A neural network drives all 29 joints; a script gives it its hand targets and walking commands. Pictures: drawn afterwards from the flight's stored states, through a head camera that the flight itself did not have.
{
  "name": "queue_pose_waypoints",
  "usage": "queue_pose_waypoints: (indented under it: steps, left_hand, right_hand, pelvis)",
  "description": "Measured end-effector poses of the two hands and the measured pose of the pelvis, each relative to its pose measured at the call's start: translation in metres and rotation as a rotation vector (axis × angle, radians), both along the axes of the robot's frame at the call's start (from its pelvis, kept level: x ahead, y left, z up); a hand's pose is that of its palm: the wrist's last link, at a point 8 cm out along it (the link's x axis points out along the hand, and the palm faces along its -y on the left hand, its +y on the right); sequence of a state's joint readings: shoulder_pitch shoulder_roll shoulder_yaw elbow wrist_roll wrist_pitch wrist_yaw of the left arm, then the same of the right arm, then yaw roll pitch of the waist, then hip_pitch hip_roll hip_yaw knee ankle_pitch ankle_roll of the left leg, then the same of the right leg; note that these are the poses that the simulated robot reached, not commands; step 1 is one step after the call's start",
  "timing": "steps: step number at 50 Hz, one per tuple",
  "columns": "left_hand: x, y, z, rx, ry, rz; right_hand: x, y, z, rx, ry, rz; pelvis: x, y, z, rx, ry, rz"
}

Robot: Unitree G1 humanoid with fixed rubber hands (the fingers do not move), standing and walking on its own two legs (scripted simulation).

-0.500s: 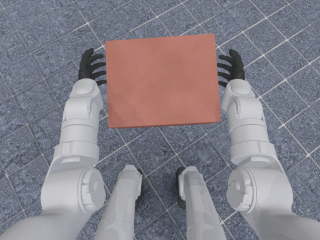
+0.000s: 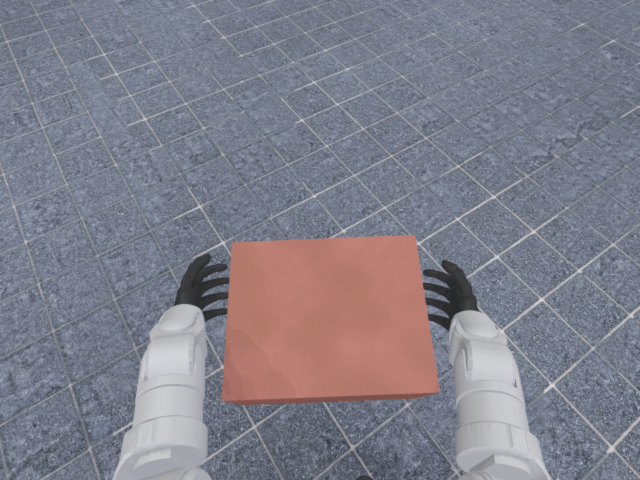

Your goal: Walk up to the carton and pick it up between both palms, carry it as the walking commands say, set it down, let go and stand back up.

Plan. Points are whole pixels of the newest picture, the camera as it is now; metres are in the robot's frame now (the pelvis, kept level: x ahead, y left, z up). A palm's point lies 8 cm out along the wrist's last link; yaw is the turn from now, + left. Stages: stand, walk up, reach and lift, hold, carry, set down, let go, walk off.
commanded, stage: reach and lift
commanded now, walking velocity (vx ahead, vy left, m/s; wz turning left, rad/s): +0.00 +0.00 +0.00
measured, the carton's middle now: (326, 323) +0.35 +0.01 -0.11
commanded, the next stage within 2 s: hold in 1.62 s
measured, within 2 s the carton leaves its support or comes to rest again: neither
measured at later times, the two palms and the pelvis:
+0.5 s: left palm (167, 316) +0.29 +0.18 +0.05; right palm (487, 320) +0.30 -0.17 +0.05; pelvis +0.00 +0.00 +0.02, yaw +1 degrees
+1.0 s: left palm (170, 304) +0.30 +0.18 +0.07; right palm (500, 315) +0.31 -0.18 +0.06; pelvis +0.01 +0.00 +0.02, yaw +1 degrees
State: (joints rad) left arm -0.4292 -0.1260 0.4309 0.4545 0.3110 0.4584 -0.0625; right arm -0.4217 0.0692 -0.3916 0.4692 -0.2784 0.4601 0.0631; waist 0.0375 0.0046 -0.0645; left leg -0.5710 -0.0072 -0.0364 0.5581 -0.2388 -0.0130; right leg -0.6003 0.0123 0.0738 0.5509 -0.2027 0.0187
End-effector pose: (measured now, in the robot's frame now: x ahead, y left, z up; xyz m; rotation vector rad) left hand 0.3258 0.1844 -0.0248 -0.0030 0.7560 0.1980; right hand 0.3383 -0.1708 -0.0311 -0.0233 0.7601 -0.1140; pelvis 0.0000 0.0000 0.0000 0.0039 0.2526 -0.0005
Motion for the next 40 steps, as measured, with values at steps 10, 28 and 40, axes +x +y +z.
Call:
queue_pose_waypoints:
  steps: [10,28,40]
  left_hand:
    - [-0.015,0.001,0.031,0.007,-0.067,0.052]
    - [-0.034,0.0,0.078,-0.002,-0.102,0.01]
    - [-0.039,0.007,0.094,-0.007,-0.103,0.035]
  right_hand:
    - [-0.005,0.007,0.036,-0.014,-0.077,-0.035]
    - [-0.036,0.001,0.083,0.014,-0.115,-0.026]
    - [-0.028,0.009,0.107,-0.017,-0.114,0.028]
  pelvis:
    - [0.022,-0.008,0.014,-0.004,-0.053,0.012]
    - [-0.002,0.0,0.02,-0.006,-0.288,0.013]
    - [-0.002,0.003,0.022,-0.001,-0.338,0.021]
